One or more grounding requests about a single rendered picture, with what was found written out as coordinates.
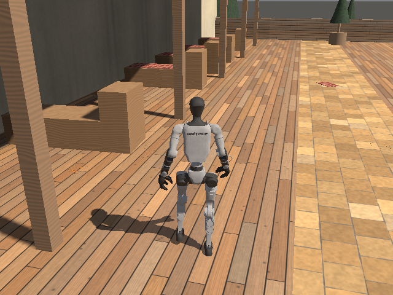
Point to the right robot forearm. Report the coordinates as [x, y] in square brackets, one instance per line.
[224, 160]

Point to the robot right hand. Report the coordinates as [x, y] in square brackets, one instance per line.
[220, 169]

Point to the left robot upper arm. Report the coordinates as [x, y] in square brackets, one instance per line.
[177, 129]

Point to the robot left hand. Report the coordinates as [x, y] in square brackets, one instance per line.
[162, 181]

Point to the left robot forearm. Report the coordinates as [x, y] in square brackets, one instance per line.
[166, 165]

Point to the humanoid robot torso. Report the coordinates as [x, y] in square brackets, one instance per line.
[197, 141]

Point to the right robot upper arm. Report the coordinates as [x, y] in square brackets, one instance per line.
[215, 129]

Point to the right robot shin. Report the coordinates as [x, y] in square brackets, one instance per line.
[209, 227]

